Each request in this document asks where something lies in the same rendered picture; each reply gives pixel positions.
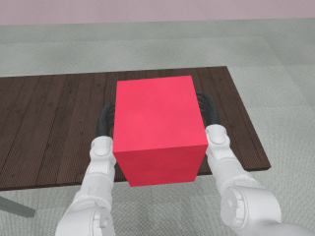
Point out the left robot upper arm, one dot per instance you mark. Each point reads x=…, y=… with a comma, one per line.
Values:
x=91, y=221

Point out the right robot hand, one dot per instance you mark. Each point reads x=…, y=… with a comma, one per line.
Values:
x=210, y=113

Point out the robot left forearm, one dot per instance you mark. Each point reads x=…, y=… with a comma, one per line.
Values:
x=99, y=178

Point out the robot right forearm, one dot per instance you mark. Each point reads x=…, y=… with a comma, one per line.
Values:
x=224, y=165

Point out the table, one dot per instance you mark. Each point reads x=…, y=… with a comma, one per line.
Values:
x=48, y=124

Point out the left robot hand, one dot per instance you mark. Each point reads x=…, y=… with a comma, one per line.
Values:
x=102, y=125

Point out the carton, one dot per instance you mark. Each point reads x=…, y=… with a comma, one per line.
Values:
x=159, y=135

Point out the right robot upper arm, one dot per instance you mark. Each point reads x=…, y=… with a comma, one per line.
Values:
x=250, y=211

